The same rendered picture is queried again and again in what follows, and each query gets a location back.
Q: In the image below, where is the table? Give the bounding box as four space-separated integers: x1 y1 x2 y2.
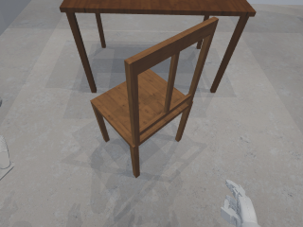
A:
60 0 256 94

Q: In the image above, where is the chair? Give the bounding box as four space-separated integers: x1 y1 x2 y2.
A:
90 16 219 178

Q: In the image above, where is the robot right hand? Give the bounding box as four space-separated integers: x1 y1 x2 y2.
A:
221 180 258 227

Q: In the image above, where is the robot left hand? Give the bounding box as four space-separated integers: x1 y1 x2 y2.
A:
0 97 15 181

